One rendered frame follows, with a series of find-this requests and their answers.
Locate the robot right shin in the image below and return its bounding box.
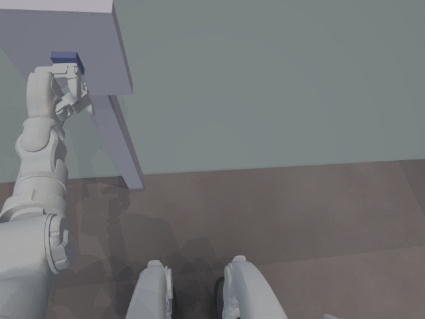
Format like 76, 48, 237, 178
222, 255, 246, 319

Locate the button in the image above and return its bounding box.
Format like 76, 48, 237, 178
50, 51, 84, 75

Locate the left robot forearm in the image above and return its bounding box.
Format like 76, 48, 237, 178
0, 117, 68, 223

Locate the left robot hand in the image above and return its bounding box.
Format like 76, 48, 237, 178
26, 63, 95, 127

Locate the panel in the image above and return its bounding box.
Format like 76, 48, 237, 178
0, 0, 143, 189

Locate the left robot upper arm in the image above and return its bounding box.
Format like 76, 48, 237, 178
0, 214, 76, 319

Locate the left robot thigh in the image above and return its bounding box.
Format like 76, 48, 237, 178
126, 265, 173, 319

